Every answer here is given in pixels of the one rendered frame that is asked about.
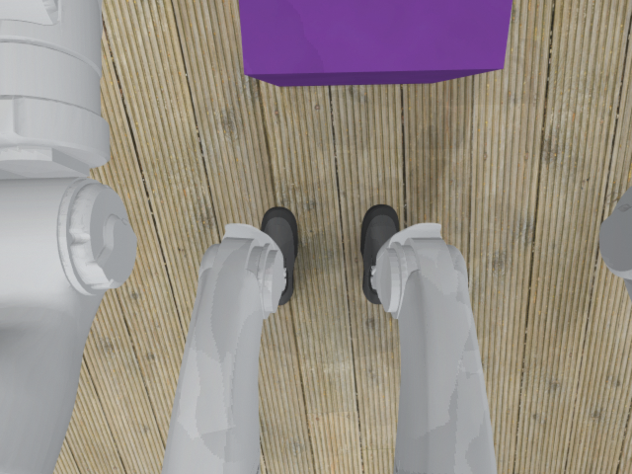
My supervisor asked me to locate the robot left forearm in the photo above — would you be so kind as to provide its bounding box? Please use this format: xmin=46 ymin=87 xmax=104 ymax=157
xmin=0 ymin=0 xmax=111 ymax=180

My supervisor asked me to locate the robot right foot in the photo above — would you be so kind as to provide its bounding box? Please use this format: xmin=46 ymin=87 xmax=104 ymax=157
xmin=360 ymin=204 xmax=399 ymax=304

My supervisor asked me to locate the carton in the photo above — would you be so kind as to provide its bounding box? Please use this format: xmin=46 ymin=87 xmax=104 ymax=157
xmin=239 ymin=0 xmax=513 ymax=87

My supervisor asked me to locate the right robot upper arm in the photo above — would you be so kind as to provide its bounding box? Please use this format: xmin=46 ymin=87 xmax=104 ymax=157
xmin=599 ymin=186 xmax=632 ymax=302

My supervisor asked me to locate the robot left thigh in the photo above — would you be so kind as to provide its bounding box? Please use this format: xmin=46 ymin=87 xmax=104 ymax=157
xmin=161 ymin=237 xmax=281 ymax=474

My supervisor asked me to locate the left robot upper arm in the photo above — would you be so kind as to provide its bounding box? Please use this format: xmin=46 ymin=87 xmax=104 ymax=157
xmin=0 ymin=177 xmax=137 ymax=474

